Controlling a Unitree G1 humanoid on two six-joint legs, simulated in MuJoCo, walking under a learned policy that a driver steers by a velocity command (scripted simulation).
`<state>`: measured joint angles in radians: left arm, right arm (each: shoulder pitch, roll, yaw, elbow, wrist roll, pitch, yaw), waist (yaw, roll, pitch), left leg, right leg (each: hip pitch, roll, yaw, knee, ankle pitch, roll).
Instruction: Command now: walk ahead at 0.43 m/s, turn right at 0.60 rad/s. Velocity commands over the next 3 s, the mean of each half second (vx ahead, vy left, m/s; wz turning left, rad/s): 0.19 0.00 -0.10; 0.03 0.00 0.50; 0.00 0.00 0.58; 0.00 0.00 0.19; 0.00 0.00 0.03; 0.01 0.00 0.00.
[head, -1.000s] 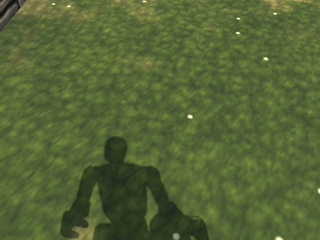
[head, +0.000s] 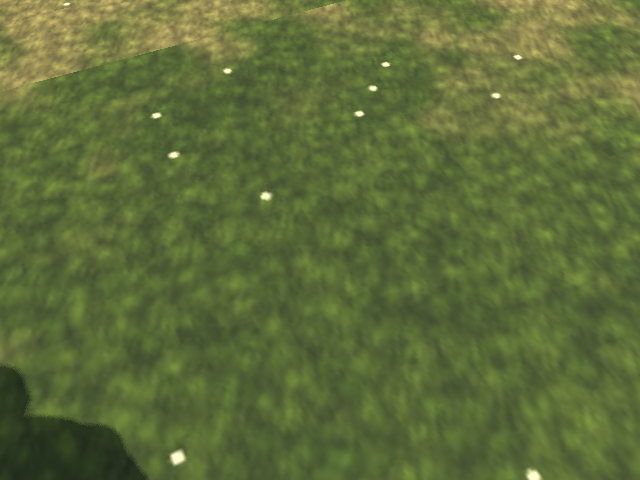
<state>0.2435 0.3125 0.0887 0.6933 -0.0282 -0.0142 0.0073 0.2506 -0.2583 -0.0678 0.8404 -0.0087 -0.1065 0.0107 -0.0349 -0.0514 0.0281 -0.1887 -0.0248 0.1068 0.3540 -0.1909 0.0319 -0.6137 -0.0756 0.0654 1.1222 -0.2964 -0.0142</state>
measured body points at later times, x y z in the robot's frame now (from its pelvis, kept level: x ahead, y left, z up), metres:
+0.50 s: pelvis +0.16 -0.04 -0.01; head +0.20 -0.05 +0.44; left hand +0.34 +0.21 -0.10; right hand +0.26 -0.33 -0.14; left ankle +0.17 +0.11 -0.69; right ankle +0.23 -0.15 -0.74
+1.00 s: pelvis +0.19 +0.00 +0.00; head +0.22 +0.04 +0.45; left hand +0.27 +0.32 -0.11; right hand +0.39 -0.25 -0.09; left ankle +0.17 +0.09 -0.74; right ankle +0.26 -0.16 -0.69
